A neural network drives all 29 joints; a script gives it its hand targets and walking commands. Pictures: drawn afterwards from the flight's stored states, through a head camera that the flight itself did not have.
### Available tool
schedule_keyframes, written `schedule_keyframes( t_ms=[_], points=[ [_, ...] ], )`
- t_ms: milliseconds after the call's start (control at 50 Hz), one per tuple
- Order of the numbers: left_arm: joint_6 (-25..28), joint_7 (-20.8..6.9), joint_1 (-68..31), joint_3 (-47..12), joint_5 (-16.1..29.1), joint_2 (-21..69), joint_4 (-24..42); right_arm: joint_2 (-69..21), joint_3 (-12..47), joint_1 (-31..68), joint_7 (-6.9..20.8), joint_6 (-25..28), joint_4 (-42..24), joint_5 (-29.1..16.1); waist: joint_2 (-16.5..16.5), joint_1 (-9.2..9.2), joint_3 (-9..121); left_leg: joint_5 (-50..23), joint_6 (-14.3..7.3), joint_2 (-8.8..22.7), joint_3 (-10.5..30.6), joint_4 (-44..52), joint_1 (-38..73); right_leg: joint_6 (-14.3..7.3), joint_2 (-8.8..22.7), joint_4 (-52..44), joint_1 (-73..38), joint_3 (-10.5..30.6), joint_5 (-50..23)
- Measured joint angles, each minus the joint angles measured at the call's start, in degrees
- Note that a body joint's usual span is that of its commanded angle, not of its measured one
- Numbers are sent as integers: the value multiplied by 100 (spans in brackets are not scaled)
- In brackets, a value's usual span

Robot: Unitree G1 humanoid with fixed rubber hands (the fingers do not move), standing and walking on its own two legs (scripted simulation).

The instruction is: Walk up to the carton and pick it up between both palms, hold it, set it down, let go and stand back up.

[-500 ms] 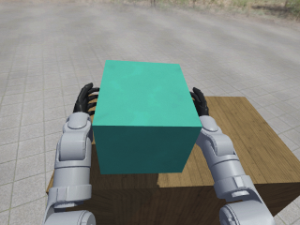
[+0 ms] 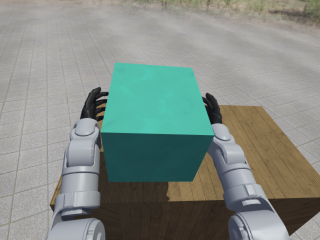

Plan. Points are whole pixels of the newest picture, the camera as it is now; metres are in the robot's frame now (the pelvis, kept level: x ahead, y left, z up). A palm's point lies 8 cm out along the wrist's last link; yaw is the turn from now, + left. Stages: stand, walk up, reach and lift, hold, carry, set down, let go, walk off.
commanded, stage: set down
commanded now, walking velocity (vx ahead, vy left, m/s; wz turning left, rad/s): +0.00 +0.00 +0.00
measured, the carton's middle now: (153, 121) +0.39 +0.01 +0.15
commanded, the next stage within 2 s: none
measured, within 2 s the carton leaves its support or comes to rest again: neither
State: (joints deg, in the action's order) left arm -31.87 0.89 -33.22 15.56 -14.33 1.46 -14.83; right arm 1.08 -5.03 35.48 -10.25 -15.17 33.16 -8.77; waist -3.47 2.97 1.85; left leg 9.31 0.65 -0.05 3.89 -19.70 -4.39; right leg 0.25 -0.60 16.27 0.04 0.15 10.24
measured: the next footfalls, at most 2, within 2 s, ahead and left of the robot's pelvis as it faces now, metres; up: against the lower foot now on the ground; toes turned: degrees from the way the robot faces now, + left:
none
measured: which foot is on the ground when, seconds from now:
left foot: down 0.00-1.00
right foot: down 0.00-1.00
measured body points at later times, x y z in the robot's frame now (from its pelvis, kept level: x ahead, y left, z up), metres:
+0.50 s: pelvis +0.01 +0.00 +0.00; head -0.01 +0.04 +0.45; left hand +0.40 +0.16 +0.13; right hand +0.38 -0.15 +0.11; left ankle +0.02 +0.12 -0.75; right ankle -0.01 -0.12 -0.75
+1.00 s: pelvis +0.02 +0.00 +0.00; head +0.01 +0.04 +0.45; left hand +0.42 +0.16 +0.09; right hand +0.39 -0.15 +0.08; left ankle +0.02 +0.12 -0.75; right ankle -0.01 -0.12 -0.75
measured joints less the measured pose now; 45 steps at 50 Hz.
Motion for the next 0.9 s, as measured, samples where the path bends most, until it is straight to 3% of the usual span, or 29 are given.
schedule_keyframes(
  t_ms=[160,320,480,680,900],
  points=[
    [757,-234,60,85,-225,60,-484,-237,-287,-285,105,870,405,596,-50,-74,-234,15,-9,-19,1,91,240,4,28,-90,-249,-31,27],
    [1090,-85,310,-252,62,-14,-582,-195,-112,-732,1,1304,300,456,-9,-142,-276,99,-12,10,8,-66,-18,8,0,-123,-87,-67,14],
    [1320,7,108,-300,107,-76,-985,-149,-198,-577,6,1432,528,496,-35,-149,-212,76,-7,28,-21,-45,-182,2,-9,-153,80,-63,-20],
    [1620,-74,-110,-92,-10,-67,-1520,-229,-461,-400,51,1553,864,778,-33,-178,-189,87,-14,38,-102,39,-157,9,0,-206,88,-18,-12],
    [2038,-92,20,-74,158,-80,-1952,-352,-584,-629,37,1767,954,940,15,-216,-148,124,-26,36,-112,-5,-318,22,10,-220,215,-49,2]
  ],
)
